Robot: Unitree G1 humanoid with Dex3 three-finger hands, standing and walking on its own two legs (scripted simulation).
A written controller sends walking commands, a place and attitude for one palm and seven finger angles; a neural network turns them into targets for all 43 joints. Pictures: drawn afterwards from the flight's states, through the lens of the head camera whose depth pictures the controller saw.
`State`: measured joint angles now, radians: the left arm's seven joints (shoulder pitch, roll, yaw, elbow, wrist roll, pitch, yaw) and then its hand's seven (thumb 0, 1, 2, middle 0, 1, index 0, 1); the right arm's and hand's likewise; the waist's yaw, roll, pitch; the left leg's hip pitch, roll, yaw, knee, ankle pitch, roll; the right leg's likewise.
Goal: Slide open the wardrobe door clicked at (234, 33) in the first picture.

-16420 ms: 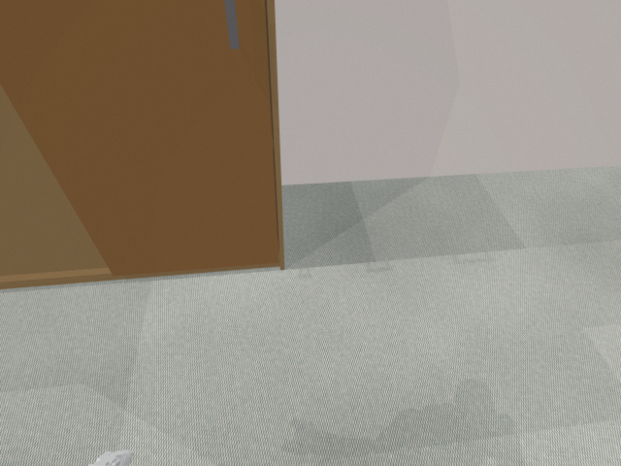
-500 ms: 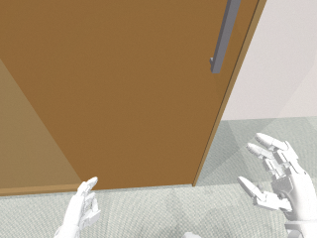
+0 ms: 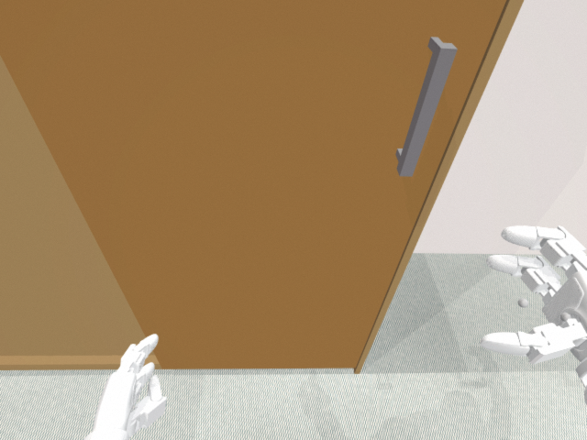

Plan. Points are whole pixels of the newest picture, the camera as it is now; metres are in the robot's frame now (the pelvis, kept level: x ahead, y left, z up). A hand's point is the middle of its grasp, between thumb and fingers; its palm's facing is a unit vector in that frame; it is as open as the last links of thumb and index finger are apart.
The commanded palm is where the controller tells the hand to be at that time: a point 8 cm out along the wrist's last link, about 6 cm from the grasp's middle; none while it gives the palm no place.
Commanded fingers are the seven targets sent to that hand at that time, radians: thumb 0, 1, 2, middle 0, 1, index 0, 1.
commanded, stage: raise the hand with hooked fingers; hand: right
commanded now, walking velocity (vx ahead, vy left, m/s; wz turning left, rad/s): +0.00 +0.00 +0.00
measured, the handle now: (419, 111) +0.50 -0.16 +0.24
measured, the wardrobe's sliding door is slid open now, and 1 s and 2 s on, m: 0.00 0.00 0.00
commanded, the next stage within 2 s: move the hooked fingers beside the handle in 0.94 s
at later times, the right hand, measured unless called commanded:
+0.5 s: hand out of the picture +0.28 -0.28 +0.28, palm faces +0.11 +0.98 -0.15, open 13.9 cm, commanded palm +0.24 -0.31 +0.27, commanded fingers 0.00 0.50 -0.30 0.30 1.20 0.30 1.20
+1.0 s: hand (582, 211) +0.30 -0.29 +0.24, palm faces +0.10 +0.98 -0.15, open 14.0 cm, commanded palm +0.25 -0.32 +0.27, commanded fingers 0.00 0.50 -0.30 0.30 1.20 0.30 1.20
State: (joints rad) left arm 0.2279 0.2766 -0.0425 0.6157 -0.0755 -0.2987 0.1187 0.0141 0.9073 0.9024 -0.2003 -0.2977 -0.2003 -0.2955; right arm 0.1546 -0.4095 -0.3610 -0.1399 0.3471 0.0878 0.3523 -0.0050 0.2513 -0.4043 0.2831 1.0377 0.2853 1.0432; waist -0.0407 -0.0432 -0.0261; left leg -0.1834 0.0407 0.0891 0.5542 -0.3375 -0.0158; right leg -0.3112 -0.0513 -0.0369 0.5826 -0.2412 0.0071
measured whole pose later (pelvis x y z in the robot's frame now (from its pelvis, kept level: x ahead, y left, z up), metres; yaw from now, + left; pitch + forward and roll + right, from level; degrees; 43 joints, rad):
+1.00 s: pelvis +0.01 +0.00 +0.01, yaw -1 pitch -2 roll +0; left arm 0.18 0.29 -0.09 0.60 -0.11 -0.20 0.10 0.01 0.91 0.90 -0.20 -0.30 -0.20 -0.30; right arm -0.26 -0.58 -0.49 0.09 0.30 0.41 0.44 -0.01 0.50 -0.30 0.30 1.20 0.30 1.20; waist -0.06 -0.08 -0.02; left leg -0.11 0.05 0.10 0.46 -0.31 -0.02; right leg -0.24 -0.04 -0.03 0.49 -0.21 0.01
